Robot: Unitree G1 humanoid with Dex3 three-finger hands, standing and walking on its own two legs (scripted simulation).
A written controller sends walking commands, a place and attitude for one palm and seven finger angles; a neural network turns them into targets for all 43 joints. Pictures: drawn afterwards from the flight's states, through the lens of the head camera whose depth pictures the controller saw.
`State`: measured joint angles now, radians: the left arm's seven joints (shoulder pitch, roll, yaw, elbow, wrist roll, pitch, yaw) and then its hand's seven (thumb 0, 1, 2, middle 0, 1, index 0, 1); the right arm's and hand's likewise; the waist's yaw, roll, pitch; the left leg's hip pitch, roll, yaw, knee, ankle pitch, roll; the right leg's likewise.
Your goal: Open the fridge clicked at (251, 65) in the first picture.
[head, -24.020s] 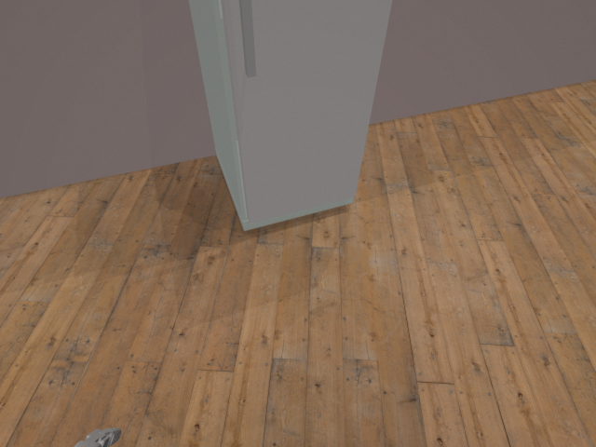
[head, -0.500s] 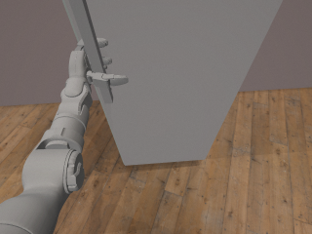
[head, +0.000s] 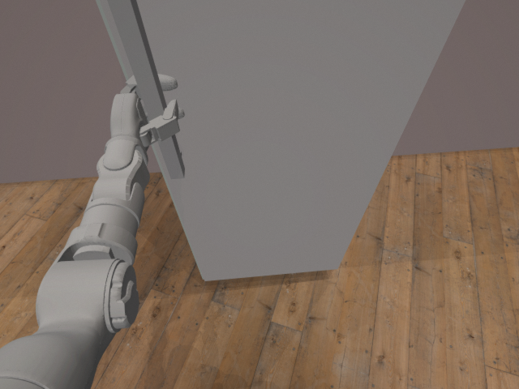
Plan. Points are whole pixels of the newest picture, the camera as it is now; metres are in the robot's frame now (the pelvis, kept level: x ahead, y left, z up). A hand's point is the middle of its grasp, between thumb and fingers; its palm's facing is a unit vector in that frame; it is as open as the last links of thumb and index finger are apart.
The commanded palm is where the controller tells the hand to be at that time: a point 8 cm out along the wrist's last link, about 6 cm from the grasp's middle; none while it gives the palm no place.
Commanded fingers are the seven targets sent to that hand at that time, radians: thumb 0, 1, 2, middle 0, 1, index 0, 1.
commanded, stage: grip the handle and tug to test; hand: left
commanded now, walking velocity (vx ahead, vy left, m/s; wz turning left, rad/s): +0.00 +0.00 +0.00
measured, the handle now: (143, 51) +0.53 +0.15 +0.24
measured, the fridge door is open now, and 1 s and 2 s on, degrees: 0 0 9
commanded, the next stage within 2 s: pull the door a little, standing still in 0.70 s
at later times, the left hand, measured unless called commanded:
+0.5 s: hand (171, 119) +0.48 +0.13 +0.16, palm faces +0.06 -1.00 +0.02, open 5.7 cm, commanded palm +0.43 +0.18 +0.16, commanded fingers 0.00 0.90 0.90 -0.45 -1.40 -0.45 -1.40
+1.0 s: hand (170, 121) +0.48 +0.13 +0.16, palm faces +0.07 -1.00 +0.01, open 5.9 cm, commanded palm +0.42 +0.17 +0.16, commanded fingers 0.00 0.90 0.90 -0.45 -1.40 -0.45 -1.40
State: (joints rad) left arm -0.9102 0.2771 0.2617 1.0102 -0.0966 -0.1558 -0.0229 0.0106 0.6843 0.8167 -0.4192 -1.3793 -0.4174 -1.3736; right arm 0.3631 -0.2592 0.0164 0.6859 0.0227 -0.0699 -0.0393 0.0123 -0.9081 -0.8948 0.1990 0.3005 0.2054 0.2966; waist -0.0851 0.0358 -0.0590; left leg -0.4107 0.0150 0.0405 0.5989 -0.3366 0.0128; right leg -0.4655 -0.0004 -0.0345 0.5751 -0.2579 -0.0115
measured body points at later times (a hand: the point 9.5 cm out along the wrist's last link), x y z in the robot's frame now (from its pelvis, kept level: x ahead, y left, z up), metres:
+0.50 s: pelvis +0.01 +0.00 +0.00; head +0.05 -0.01 +0.45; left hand +0.47 +0.18 +0.16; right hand +0.07 -0.26 -0.12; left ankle -0.03 +0.11 -0.73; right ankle +0.01 -0.11 -0.73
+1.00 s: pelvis +0.05 +0.00 +0.01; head +0.08 -0.02 +0.46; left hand +0.47 +0.18 +0.16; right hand +0.16 -0.25 -0.11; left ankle -0.03 +0.11 -0.72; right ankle +0.01 -0.11 -0.73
